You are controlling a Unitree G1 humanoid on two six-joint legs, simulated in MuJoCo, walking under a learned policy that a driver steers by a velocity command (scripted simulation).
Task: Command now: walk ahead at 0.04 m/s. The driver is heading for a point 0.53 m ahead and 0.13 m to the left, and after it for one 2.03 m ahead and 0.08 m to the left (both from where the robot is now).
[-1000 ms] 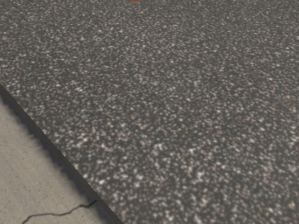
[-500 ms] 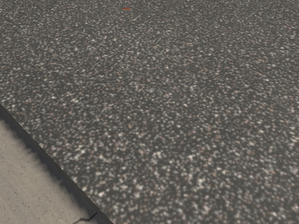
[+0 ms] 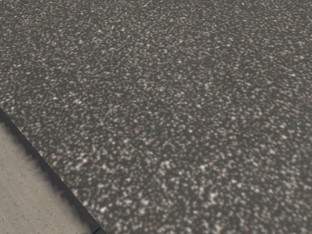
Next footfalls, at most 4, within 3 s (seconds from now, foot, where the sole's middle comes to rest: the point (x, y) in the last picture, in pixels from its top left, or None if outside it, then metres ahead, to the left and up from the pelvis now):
0.12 left None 0.04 0.14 -0.78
0.70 left None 0.25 0.20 -0.78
1.18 right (159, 211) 0.53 0.06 -0.68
1.64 left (119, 197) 0.60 0.23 -0.68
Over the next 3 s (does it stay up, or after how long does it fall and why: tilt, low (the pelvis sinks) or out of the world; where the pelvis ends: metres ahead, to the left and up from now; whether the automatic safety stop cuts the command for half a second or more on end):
stays up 0.55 0.10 0.10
